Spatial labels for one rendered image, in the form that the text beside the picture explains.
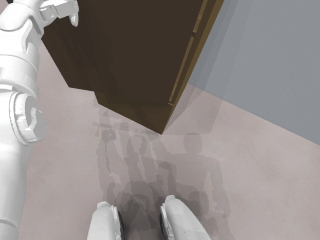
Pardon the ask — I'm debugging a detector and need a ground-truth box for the left robot thigh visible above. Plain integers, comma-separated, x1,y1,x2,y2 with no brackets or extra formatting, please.
87,205,121,240

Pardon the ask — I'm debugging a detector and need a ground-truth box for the cupboard door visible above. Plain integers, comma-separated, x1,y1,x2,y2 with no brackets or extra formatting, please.
41,0,204,104

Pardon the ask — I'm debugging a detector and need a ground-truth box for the left robot hand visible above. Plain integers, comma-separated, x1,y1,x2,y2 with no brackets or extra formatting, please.
13,0,79,28

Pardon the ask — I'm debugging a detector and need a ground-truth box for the robot left shin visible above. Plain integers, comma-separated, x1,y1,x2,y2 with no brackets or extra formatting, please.
92,201,122,240

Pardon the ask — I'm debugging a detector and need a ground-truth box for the robot left upper arm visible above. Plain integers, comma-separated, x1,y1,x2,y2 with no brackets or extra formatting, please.
0,91,47,240

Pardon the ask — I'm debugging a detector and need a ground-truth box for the robot left forearm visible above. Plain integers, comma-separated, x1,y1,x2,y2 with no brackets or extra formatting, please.
0,3,44,102

